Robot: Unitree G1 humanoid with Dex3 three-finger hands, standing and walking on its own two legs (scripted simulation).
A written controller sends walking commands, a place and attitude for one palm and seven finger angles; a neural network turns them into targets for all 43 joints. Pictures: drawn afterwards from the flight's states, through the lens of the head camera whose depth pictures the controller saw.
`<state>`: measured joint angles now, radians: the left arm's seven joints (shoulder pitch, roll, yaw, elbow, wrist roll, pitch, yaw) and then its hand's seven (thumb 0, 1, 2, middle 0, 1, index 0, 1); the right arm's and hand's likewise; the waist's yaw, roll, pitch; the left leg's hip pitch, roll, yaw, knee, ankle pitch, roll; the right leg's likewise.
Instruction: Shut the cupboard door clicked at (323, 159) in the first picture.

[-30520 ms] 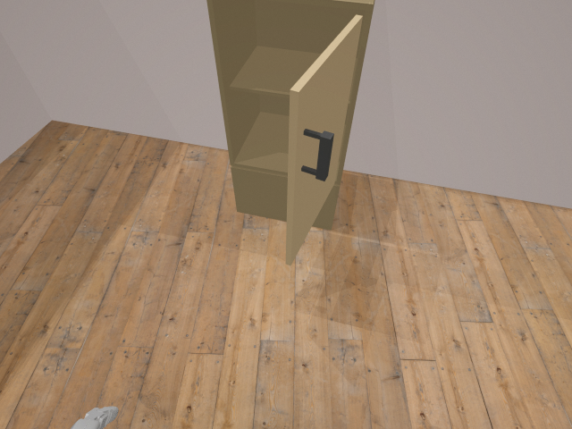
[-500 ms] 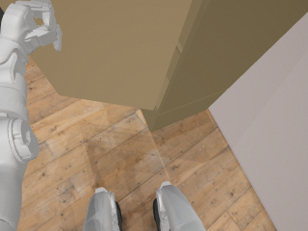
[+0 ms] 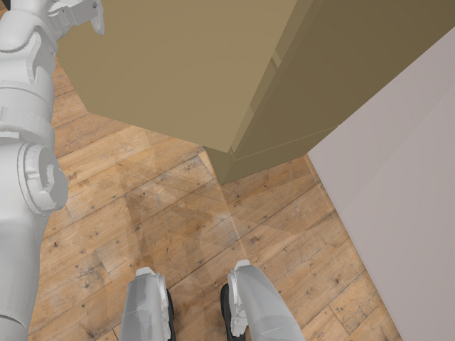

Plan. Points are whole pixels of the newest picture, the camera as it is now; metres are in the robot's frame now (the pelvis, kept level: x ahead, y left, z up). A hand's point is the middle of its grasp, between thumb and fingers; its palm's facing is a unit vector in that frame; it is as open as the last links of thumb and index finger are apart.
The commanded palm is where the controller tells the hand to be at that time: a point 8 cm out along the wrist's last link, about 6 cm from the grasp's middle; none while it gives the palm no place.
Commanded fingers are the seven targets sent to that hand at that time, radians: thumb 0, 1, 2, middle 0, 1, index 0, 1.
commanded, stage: pull the fist back off the door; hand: left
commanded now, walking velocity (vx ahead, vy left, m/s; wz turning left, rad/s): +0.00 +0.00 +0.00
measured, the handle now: out of the picture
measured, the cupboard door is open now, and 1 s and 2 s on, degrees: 54 52 52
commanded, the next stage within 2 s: draw the hand back to the body in 0.80 s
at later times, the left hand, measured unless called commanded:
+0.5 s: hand (103, 16) +0.56 +0.12 +0.12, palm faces +0.13 -0.99 -0.03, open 3.1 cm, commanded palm +0.52 +0.15 +0.11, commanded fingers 0.00 0.90 0.90 -1.30 -1.50 -1.30 -1.50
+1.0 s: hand (99, 54) +0.50 +0.12 +0.12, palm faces +0.12 -0.99 +0.01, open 3.1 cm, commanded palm +0.45 +0.17 +0.12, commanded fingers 0.00 0.90 0.90 -1.30 -1.50 -1.30 -1.50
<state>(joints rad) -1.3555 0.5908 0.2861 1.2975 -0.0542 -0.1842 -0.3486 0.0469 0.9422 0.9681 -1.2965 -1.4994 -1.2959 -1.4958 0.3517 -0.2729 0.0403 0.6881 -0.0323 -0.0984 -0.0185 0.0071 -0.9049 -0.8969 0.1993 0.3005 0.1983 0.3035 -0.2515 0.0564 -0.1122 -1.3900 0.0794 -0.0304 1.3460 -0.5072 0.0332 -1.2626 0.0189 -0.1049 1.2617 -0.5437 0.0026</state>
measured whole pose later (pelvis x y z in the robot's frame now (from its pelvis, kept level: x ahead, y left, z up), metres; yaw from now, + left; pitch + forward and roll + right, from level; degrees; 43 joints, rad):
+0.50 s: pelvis +0.02 -0.01 +0.04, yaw +1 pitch +26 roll -3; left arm -1.00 0.38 0.38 1.21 0.03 -0.45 0.07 0.01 0.90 0.90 -1.29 -1.50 -1.29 -1.50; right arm 0.47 -0.24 0.01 0.65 -0.07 0.01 0.09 0.01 -0.91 -0.90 0.20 0.30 0.20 0.30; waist -0.22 0.07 -0.15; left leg -1.13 0.08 0.03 1.16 -0.48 0.02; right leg -1.05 0.02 -0.05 1.12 -0.52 -0.01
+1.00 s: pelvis +0.02 -0.02 +0.05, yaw +2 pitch +21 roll -2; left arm -0.81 0.25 0.28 1.09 -0.06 -0.50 0.03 0.02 0.90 0.90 -1.30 -1.50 -1.30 -1.50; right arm 0.29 -0.23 -0.01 0.62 -0.03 0.04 0.05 0.01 -0.91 -0.90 0.20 0.30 0.20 0.30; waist -0.14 0.04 -0.14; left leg -1.03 0.06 0.03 1.12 -0.46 0.01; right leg -0.95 0.00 -0.05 1.10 -0.52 -0.01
